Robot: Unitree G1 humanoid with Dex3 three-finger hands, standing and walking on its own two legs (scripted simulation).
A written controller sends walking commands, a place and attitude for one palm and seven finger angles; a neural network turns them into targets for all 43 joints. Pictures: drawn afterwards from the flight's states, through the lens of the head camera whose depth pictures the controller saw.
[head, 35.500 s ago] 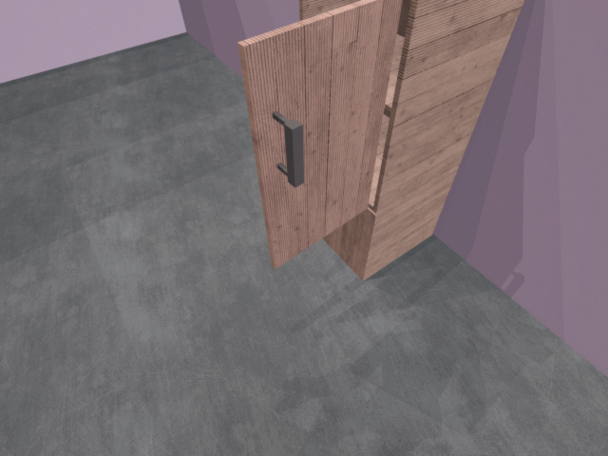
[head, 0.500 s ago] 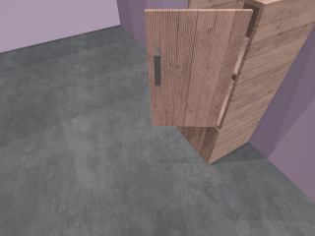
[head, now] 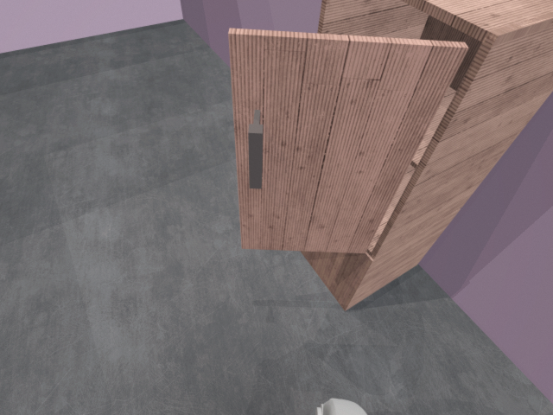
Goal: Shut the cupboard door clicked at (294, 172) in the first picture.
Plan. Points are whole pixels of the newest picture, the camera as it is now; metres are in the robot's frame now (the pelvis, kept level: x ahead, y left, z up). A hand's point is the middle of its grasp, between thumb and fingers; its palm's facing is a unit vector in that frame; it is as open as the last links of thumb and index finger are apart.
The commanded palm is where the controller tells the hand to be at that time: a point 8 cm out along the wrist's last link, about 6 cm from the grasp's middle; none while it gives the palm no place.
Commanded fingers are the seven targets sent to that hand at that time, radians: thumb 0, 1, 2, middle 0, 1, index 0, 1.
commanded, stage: come to a stop and stand still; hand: left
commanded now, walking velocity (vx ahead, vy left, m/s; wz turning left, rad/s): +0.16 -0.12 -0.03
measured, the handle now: (256, 150) +0.54 +0.07 +0.05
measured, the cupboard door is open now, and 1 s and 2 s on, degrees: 58 58 58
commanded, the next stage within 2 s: look again from close up in 1.36 s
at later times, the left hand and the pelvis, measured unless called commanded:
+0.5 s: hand (198, 404) +0.16 +0.13 -0.16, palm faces +0.07 -0.97 -0.23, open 7.3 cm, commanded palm none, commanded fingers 0.00 0.90 0.90 -0.20 -0.30 -0.20 -0.30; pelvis +0.08 -0.05 +0.00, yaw +2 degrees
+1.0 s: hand out of the picture +0.04 +0.19 -0.17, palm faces +0.04 -0.97 -0.22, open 7.4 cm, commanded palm none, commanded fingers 0.00 0.90 0.90 -0.20 -0.30 -0.20 -0.30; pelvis +0.03 +0.01 +0.00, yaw -1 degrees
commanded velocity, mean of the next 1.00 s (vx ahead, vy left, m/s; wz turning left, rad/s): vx -0.09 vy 0.07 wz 0.00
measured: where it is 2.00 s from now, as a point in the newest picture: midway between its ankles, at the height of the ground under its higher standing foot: outside the picture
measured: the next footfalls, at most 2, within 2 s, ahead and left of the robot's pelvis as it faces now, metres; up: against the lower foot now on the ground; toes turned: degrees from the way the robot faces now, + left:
right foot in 0.18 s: +0.17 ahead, -0.19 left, +0.00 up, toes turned -5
left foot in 0.60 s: +0.09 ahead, +0.08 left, +0.00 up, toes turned +4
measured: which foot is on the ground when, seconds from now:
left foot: down 0.00-0.18, up 0.20-0.58, down 0.60-1.00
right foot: up 0.00-0.16, down 0.18-0.60, up 0.62-0.94, down 0.96-1.00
